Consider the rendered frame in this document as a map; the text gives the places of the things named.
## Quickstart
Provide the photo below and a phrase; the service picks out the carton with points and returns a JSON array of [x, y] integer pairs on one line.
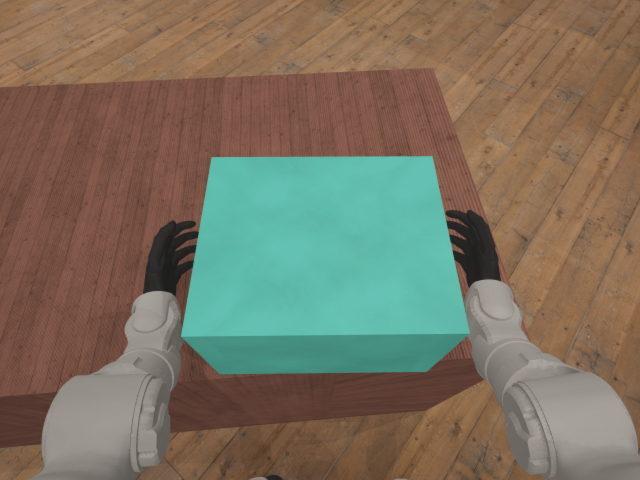
[[323, 265]]

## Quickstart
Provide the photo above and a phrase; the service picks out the robot left forearm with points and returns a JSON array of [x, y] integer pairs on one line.
[[154, 341]]

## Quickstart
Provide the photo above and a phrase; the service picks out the robot left upper arm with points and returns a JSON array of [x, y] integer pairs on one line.
[[107, 427]]

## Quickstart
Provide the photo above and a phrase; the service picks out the robot left hand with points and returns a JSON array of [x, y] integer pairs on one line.
[[162, 272]]

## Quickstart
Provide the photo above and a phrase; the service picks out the robot right forearm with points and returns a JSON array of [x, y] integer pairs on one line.
[[501, 351]]

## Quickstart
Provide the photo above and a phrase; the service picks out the robot right hand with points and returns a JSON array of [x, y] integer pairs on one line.
[[480, 260]]

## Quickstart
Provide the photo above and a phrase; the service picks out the pedestal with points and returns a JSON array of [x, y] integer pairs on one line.
[[89, 173]]

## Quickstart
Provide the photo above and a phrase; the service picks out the robot right upper arm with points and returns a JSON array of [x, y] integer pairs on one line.
[[570, 427]]

